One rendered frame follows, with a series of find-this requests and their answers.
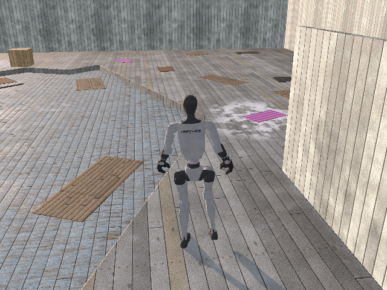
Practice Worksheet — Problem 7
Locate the robot right foot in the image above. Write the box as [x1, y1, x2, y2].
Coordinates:
[208, 228, 218, 240]

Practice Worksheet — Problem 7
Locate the robot head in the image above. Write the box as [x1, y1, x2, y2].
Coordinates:
[181, 95, 201, 124]

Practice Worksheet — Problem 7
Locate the left robot hand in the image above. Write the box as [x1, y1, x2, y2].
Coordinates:
[157, 163, 170, 173]

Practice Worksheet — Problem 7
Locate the robot right forearm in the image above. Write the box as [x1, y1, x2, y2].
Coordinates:
[218, 144, 231, 164]

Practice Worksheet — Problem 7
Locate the robot left forearm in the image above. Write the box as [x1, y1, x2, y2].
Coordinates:
[158, 146, 169, 165]

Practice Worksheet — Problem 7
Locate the right robot hand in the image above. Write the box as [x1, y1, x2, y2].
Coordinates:
[220, 160, 233, 174]

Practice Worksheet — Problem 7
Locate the robot right upper arm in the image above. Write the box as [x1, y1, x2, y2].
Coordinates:
[203, 121, 223, 153]

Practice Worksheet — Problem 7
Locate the robot left upper arm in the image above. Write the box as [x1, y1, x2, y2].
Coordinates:
[163, 122, 178, 155]

